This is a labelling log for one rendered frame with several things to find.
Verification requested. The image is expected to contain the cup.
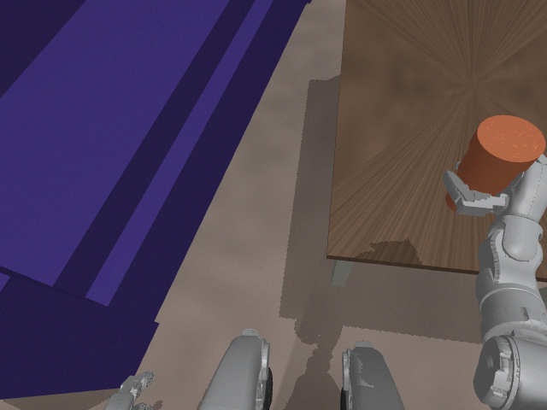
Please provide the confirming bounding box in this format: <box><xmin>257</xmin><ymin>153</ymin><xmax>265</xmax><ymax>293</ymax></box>
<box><xmin>445</xmin><ymin>115</ymin><xmax>546</xmax><ymax>212</ymax></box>

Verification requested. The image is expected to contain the coffee table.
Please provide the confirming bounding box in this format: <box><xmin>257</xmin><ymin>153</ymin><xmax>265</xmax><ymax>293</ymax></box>
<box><xmin>326</xmin><ymin>0</ymin><xmax>547</xmax><ymax>309</ymax></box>

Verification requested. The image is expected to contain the left robot hand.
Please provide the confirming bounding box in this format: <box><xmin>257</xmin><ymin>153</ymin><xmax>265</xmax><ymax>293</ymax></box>
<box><xmin>103</xmin><ymin>371</ymin><xmax>154</xmax><ymax>410</ymax></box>

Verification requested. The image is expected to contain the right robot arm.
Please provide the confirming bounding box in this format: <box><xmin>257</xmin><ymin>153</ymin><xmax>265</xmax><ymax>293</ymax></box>
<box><xmin>473</xmin><ymin>215</ymin><xmax>547</xmax><ymax>410</ymax></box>

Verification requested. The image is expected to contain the right robot hand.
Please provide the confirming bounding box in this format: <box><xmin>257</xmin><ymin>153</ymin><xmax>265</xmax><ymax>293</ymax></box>
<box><xmin>443</xmin><ymin>154</ymin><xmax>547</xmax><ymax>223</ymax></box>

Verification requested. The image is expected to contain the sofa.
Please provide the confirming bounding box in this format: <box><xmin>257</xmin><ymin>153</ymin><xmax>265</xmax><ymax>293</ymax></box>
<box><xmin>0</xmin><ymin>0</ymin><xmax>312</xmax><ymax>400</ymax></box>

